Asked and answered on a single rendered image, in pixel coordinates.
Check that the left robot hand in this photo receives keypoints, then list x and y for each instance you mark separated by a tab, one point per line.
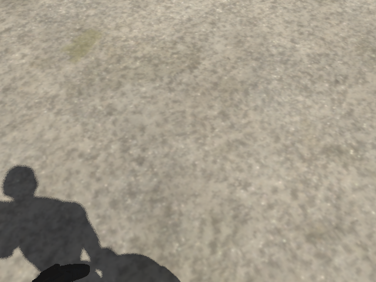
66	273

